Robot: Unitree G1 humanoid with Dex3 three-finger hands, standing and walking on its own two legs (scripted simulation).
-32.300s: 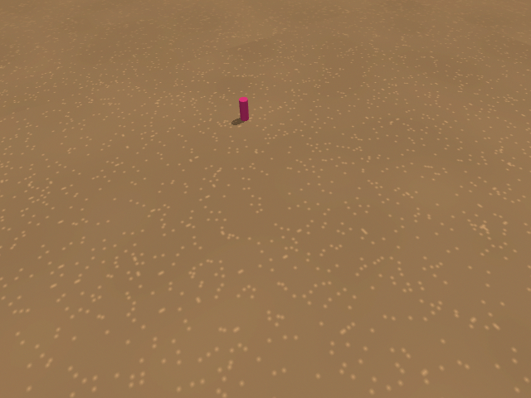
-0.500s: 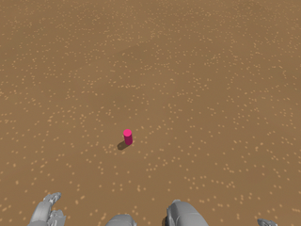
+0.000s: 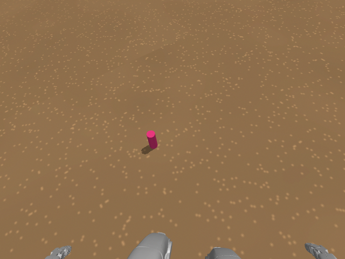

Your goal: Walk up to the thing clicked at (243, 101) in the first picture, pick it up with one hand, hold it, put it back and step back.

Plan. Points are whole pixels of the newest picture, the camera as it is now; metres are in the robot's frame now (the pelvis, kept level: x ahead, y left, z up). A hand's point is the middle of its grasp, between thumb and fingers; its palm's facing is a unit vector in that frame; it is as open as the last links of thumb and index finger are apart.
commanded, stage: step back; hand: left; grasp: from the side
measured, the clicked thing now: (152, 139) +0.81 +0.21 -0.69
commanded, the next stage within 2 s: stand in 1.62 s
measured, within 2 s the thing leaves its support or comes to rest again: neither
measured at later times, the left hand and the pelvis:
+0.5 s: hand out of the picture -0.11 +0.25 -0.15, palm faces -0.03 -0.91 -0.40, open 7.3 cm; pelvis -0.18 -0.03 -0.01, yaw -2 degrees
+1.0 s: hand out of the picture -0.16 +0.26 -0.14, palm faces +0.03 -0.92 -0.39, open 7.3 cm; pelvis -0.22 -0.03 +0.01, yaw +2 degrees
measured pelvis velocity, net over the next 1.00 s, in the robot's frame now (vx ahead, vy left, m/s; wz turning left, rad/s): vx -0.22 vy -0.03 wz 0.04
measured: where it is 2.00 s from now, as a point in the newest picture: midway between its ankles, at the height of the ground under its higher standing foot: outside the picture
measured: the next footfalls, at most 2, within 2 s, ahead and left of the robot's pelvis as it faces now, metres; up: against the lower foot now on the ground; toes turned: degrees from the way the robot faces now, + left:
left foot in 0.12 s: -0.03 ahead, +0.11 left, +0.00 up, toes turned +1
right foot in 0.46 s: -0.18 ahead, -0.15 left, +0.00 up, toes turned +1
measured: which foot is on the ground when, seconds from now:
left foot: up 0.00-0.10, down 0.12-0.48, up 0.50-0.74, down 0.76-1.00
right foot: down 0.00-0.14, up 0.16-0.44, down 0.46-0.80, up 0.82-1.00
